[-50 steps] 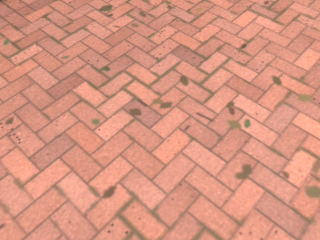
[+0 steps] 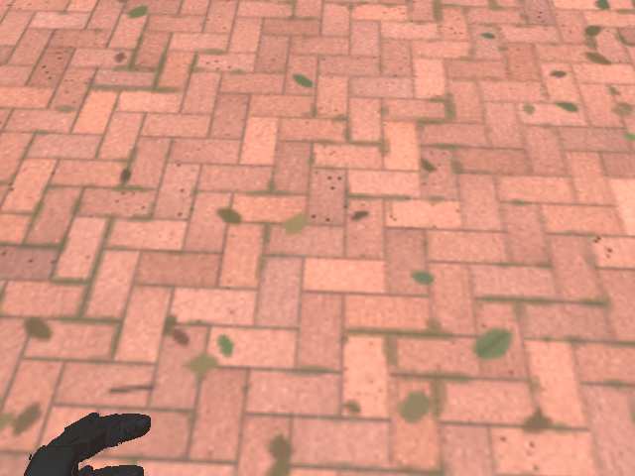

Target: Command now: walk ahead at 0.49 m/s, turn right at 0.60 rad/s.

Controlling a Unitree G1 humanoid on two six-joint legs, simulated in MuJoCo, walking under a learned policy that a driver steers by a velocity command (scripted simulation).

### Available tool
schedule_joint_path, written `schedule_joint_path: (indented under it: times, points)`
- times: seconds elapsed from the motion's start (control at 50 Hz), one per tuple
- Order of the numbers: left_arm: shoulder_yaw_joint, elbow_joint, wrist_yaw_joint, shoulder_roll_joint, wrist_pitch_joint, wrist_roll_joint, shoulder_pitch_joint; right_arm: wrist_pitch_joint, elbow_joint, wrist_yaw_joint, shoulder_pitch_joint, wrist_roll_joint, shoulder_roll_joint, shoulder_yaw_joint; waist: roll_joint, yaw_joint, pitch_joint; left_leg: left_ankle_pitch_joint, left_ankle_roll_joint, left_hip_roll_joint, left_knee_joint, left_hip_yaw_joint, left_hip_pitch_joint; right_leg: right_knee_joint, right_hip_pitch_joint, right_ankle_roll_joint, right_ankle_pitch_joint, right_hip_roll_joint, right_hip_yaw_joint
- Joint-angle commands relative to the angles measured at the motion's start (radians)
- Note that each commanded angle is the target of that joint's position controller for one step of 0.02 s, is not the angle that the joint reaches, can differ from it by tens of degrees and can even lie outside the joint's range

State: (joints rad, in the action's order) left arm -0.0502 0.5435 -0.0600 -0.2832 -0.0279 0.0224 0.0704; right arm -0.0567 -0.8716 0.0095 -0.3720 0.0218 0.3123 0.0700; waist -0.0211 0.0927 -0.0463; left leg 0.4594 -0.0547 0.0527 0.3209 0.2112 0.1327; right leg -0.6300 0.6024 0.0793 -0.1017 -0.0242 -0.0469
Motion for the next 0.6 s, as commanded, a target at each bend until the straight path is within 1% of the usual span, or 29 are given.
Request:
schedule_joint_path:
  times: [0.02, 0.04, 0.06, 0.08, 0.1, 0.12, 0.14, 0.16, 0.2, 0.22, 0.24, 0.28, 0.32, 0.34, 0.38, 0.4, 0.44, 0.46, 0.48, 0.5, 0.52, 0.54, 0.56, 0.58, 0.6]
  points:
    - [-0.104, 0.016, 0.023, -0.21, 0.009, 0.004, 0.36, -0.005, 0.085, 0.015, 0.056, 0.0, 0.192, 0.037, 0.071, -0.273, 0.205, -1.042, 0.098, 0.165, 0.537, -0.016, -0.301, 0.06, -0.639, 0.103, 0.003, 0.077, 0.011]
    - [-0.118, 0.022, 0.039, -0.326, 0.009, 0.014, 0.36, -0.021, 0.141, 0.0, -0.042, -0.051, 0.036, -0.012, -0.235, -0.158, 0.296, -0.043, 0.042, -0.005, 0.927, -0.042, -0.743, 0.094, -1.001, 0.253, -0.095, -0.2, 0.523]
    - [-0.101, -0.017, 0.034, -0.284, -0.009, 0.008, 0.39, -0.059, 0.163, -0.014, 0.013, -0.026, 0.09, -0.015, -0.192, -0.203, 0.5, 0.136, 0.043, -0.085, 1.105, -0.289, -0.858, 0.278, -1.073, 0.359, -0.277, -0.319, 0.923]
    - [-0.082, -0.001, 0.027, -0.222, -0.024, -0.006, 0.363, -0.077, 0.196, -0.022, 0.13, 0.015, 0.157, 0.005, -0.107, -0.228, 0.364, 0.036, 0.058, -0.031, 1.103, -0.327, -0.943, 0.319, -0.991, 0.289, -0.256, -0.284, 0.795]
    - [-0.074, 0.006, 0.028, -0.202, -0.032, -0.004, 0.313, -0.088, 0.213, -0.021, 0.167, 0.016, 0.14, -0.005, -0.048, -0.191, 0.236, -0.051, 0.071, 0.007, 1.018, -0.312, -0.936, 0.328, -0.833, 0.256, -0.182, -0.242, 0.667]
    - [-0.065, -0.001, 0.029, -0.178, -0.036, -0.006, 0.241, -0.09, 0.204, -0.013, 0.172, -0.007, 0.131, -0.006, 0.02, -0.142, 0.164, -0.1, 0.066, 0.04, 0.933, -0.308, -0.882, 0.333, -0.682, 0.229, -0.071, -0.202, 0.574]
    - [-0.056, -0.014, 0.031, -0.157, -0.038, -0.019, 0.189, -0.081, 0.196, -0.011, 0.153, -0.02, 0.141, 0.002, 0.005, -0.101, 0.134, -0.131, 0.062, 0.062, 0.878, -0.315, -0.809, 0.35, -0.574, 0.22, 0.033, -0.171, 0.506]
    - [-0.053, -0.02, 0.033, -0.152, -0.039, -0.026, 0.162, -0.069, 0.191, -0.013, 0.134, -0.024, 0.144, 0.004, -0.013, -0.076, 0.12, -0.146, 0.055, 0.068, 0.851, -0.315, -0.765, 0.374, -0.506, 0.221, 0.073, -0.155, 0.482]
    - [-0.052, -0.003, 0.041, -0.15, -0.045, -0.016, 0.159, -0.048, 0.185, -0.012, 0.127, -0.035, 0.12, 0.0, -0.013, -0.061, 0.095, -0.167, 0.024, 0.068, 0.776, -0.292, -0.739, 0.399, -0.415, 0.23, 0.145, -0.141, 0.428]
    - [-0.053, 0.008, 0.048, -0.156, -0.046, -0.013, 0.17, -0.041, 0.192, -0.011, 0.149, -0.041, 0.105, -0.004, -0.008, -0.064, 0.078, -0.201, 0.008, 0.061, 0.73, -0.281, -0.737, 0.408, -0.374, 0.229, 0.16, -0.127, 0.397]
    - [-0.055, 0.018, 0.055, -0.166, -0.044, -0.013, 0.181, -0.038, 0.205, -0.01, 0.188, -0.044, 0.092, -0.009, -0.009, -0.073, 0.059, -0.256, -0.006, 0.054, 0.669, -0.274, -0.749, 0.412, -0.349, 0.223, 0.161, -0.111, 0.371]
    - [-0.057, 0.037, 0.066, -0.174, -0.039, -0.01, 0.206, -0.038, 0.226, -0.012, 0.276, -0.044, 0.07, -0.018, -0.023, -0.104, 0.037, -0.409, -0.018, 0.03, 0.509, -0.269, -0.736, 0.407, -0.322, 0.19, 0.118, -0.072, 0.329]
    - [-0.059, 0.055, 0.072, -0.18, -0.032, -0.005, 0.234, -0.044, 0.244, -0.02, 0.356, -0.038, 0.054, -0.025, -0.036, -0.137, 0.03, -0.528, -0.017, -0.008, 0.356, -0.263, -0.672, 0.392, -0.299, 0.156, 0.052, -0.045, 0.311]
    - [-0.061, 0.066, 0.073, -0.187, -0.03, -0.002, 0.253, -0.047, 0.253, -0.024, 0.39, -0.033, 0.053, -0.026, -0.039, -0.152, 0.027, -0.561, -0.016, -0.025, 0.31, -0.259, -0.642, 0.387, -0.296, 0.147, 0.024, -0.047, 0.321]
    - [-0.063, 0.087, 0.072, -0.189, -0.027, 0.004, 0.285, -0.054, 0.269, -0.03, 0.429, -0.021, 0.069, -0.021, -0.051, -0.166, 0.025, -0.565, -0.008, -0.041, 0.25, -0.277, -0.621, 0.355, -0.332, 0.139, -0.02, -0.066, 0.37]
    - [-0.062, 0.095, 0.073, -0.182, -0.024, 0.007, 0.295, -0.057, 0.273, -0.033, 0.434, -0.019, 0.082, -0.015, -0.057, -0.165, 0.027, -0.544, -0.001, -0.044, 0.22, -0.29, -0.618, 0.325, -0.369, 0.134, -0.037, -0.077, 0.4]
    - [-0.061, 0.104, 0.076, -0.174, -0.016, 0.006, 0.299, -0.064, 0.275, -0.037, 0.421, -0.015, 0.105, -0.003, -0.082, -0.151, 0.034, -0.456, 0.021, -0.051, 0.185, -0.303, -0.596, 0.263, -0.435, 0.122, -0.035, -0.099, 0.463]
    - [-0.062, 0.106, 0.077, -0.174, -0.012, 0.004, 0.293, -0.067, 0.27, -0.037, 0.392, -0.013, 0.115, 0.005, -0.102, -0.134, 0.038, -0.403, 0.036, -0.054, 0.176, -0.298, -0.559, 0.232, -0.45, 0.113, -0.015, -0.104, 0.485]
    - [-0.058, 0.104, 0.076, -0.159, -0.007, 0.003, 0.281, -0.071, 0.254, -0.033, 0.325, -0.014, 0.123, 0.014, -0.112, -0.097, 0.058, -0.391, 0.059, -0.058, 0.139, -0.279, -0.471, 0.183, -0.447, 0.095, 0.012, -0.085, 0.485]
    - [-0.044, 0.099, 0.074, -0.119, -0.009, -0.001, 0.279, -0.076, 0.239, -0.026, 0.225, -0.025, 0.152, 0.03, -0.097, -0.049, 0.131, -0.387, 0.098, -0.013, 0.131, -0.302, -0.297, 0.052, -0.41, 0.061, 0.043, -0.036, 0.445]
    - [-0.021, 0.081, 0.072, -0.055, -0.011, -0.019, 0.296, -0.077, 0.229, -0.017, 0.07, -0.038, 0.208, 0.045, 0.03, 0.004, 0.28, -0.344, 0.163, 0.169, 0.148, -0.479, -0.031, -0.24, -0.278, 0.018, -0.134, 0.033, 0.351]
    - [-0.011, 0.054, 0.073, -0.033, -0.019, 0.018, 0.423, -0.062, 0.189, -0.026, 0.002, -0.043, 0.264, 0.061, 0.379, -0.058, 0.379, -0.059, 0.312, 0.365, 0.026, -0.963, 0.227, -0.538, 0.066, -0.043, -0.51, 0.139, 0.24]
    - [-0.03, 0.084, 0.078, -0.141, -0.016, 0.025, 0.4, -0.056, 0.212, -0.031, 0.034, -0.021, 0.163, 0.04, 0.244, -0.035, 0.288, 0.14, 0.286, 0.36, -0.021, -0.994, 0.172, -0.658, 0.174, -0.062, -0.458, 0.055, 0.26]
    - [-0.044, 0.072, 0.078, -0.186, -0.011, 0.016, 0.29, -0.049, 0.218, -0.025, 0.072, -0.019, 0.112, 0.026, 0.156, -0.011, 0.169, 0.09, 0.244, 0.318, -0.03, -0.826, 0.058, -0.679, 0.197, -0.071, -0.364, 0.025, 0.23]
    - [-0.045, 0.064, 0.079, -0.175, -0.007, 0.005, 0.241, -0.043, 0.223, -0.023, 0.116, -0.029, 0.097, 0.018, 0.089, -0.027, 0.107, -0.051, 0.225, 0.277, -0.043, -0.701, -0.056, -0.66, 0.162, -0.078, -0.296, -0.007, 0.201]
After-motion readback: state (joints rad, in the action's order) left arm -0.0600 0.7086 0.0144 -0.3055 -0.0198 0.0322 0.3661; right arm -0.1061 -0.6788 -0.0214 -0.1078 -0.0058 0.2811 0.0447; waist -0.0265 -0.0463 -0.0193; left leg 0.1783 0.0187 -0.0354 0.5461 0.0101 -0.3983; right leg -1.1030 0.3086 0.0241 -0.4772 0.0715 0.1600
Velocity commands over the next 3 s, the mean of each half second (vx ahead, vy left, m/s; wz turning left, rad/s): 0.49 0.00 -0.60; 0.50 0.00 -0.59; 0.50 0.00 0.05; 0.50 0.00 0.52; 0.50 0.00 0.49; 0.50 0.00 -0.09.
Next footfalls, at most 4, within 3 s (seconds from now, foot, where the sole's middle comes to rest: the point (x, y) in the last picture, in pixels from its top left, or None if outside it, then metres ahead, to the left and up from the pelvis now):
0.02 right None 0.19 -0.10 -0.75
0.50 left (280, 447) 0.50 0.06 -0.75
1.02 right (446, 370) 0.63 -0.31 -0.75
1.58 left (414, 231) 1.01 -0.31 -0.75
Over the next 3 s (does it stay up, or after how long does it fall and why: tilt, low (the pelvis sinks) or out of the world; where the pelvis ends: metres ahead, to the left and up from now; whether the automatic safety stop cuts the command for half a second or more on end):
stays up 1.58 -0.45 0.02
